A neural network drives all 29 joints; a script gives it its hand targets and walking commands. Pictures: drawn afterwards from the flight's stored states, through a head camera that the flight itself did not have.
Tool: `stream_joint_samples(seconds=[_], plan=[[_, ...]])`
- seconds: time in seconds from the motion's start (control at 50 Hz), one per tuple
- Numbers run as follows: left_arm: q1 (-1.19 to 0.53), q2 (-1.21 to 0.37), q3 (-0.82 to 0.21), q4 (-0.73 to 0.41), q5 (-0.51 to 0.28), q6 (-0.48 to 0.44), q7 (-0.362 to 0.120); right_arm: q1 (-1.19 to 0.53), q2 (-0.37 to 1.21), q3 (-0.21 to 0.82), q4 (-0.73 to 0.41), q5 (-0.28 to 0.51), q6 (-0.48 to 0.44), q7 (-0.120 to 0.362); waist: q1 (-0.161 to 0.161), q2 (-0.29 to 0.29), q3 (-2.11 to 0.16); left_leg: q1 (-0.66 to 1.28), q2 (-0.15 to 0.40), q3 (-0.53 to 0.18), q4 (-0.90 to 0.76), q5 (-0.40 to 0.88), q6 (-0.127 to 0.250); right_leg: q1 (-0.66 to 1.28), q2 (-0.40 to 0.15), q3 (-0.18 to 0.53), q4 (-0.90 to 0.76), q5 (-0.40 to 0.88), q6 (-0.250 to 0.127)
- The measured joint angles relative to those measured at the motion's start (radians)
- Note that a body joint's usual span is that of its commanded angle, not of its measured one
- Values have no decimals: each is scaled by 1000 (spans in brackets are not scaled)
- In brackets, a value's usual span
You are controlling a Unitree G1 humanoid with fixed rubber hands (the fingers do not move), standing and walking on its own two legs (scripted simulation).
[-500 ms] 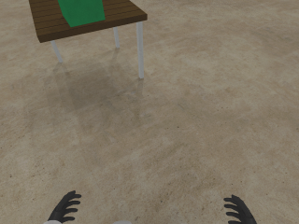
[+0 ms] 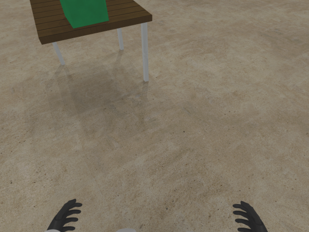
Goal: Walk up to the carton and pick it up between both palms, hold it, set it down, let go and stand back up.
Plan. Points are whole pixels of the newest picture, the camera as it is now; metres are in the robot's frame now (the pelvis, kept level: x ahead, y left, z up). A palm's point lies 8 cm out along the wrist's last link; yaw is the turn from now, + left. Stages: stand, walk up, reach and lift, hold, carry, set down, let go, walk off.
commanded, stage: stand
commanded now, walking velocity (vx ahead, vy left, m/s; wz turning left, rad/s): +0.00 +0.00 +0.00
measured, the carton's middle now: (82, 0) +1.49 +0.57 +0.02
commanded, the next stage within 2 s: walk up in 1.54 s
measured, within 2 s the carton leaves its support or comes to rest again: neither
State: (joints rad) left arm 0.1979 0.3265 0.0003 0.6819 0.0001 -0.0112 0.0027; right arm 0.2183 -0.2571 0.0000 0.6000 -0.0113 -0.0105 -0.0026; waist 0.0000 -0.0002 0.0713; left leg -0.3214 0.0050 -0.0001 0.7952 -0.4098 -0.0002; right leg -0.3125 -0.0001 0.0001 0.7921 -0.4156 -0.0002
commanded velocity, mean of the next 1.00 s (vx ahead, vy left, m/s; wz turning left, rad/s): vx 0.00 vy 0.00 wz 0.00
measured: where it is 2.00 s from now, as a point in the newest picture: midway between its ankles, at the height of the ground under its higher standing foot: outside the picture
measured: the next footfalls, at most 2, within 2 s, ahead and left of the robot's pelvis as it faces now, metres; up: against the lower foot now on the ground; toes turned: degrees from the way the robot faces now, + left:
none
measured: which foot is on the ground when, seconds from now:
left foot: down 0.00-1.00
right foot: down 0.00-1.00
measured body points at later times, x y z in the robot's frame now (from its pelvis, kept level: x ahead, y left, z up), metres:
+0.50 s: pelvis +0.00 +0.00 +0.00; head +0.00 +0.00 +0.45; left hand +0.14 +0.28 -0.10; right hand +0.15 -0.25 -0.09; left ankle +0.01 +0.12 -0.71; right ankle +0.01 -0.12 -0.71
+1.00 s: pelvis +0.00 +0.00 +0.00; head +0.00 +0.00 +0.45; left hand +0.13 +0.28 -0.10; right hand +0.15 -0.25 -0.09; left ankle +0.01 +0.12 -0.71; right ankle +0.01 -0.12 -0.71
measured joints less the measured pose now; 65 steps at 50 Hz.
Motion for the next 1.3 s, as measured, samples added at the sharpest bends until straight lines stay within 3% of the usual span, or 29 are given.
stream_joint_samples(seconds=[1.3], plan=[[0, 10, 0, 86, 0, -10, -1, -28, -8, 0, 42, 0, -1, 0, 0, 0, 2, 0, 0, 0, -29, 24, 0, 1, 0, 0, -33, 27, 0]])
